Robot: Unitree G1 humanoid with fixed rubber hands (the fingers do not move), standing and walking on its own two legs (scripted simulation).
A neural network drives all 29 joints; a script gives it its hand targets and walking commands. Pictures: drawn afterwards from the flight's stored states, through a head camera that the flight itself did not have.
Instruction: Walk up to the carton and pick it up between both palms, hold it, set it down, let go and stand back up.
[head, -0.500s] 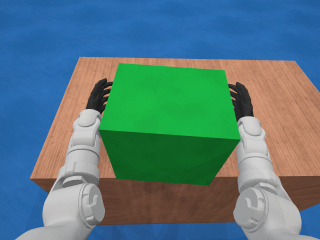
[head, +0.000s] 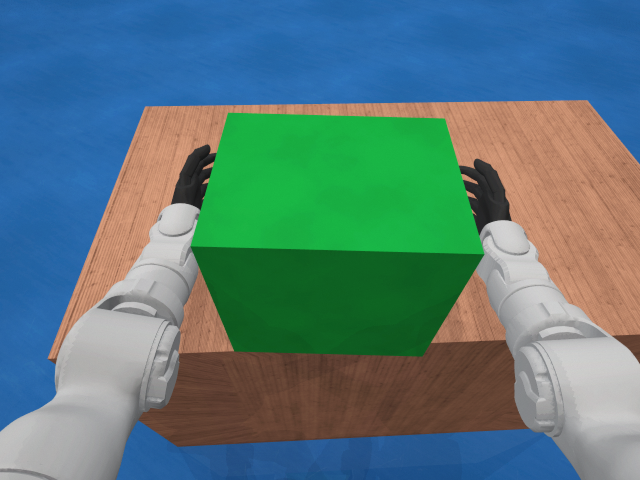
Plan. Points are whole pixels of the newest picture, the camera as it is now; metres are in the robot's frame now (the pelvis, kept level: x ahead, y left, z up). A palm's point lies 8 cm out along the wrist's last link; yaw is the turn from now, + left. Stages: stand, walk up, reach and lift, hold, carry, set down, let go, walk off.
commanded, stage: set down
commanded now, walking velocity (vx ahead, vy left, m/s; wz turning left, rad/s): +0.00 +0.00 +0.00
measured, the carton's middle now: (332, 243) +0.42 +0.03 +0.04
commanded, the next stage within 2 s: none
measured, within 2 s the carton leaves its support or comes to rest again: neither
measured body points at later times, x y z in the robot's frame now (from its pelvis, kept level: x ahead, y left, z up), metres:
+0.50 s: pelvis -0.03 -0.02 -0.01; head +0.04 -0.01 +0.43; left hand +0.44 +0.24 +0.12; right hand +0.46 -0.24 +0.13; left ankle +0.02 +0.11 -0.74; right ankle -0.03 -0.10 -0.74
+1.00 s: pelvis -0.02 -0.01 +0.00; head +0.02 +0.01 +0.45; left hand +0.45 +0.25 +0.21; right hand +0.46 -0.24 +0.23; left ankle +0.02 +0.11 -0.74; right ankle -0.03 -0.10 -0.74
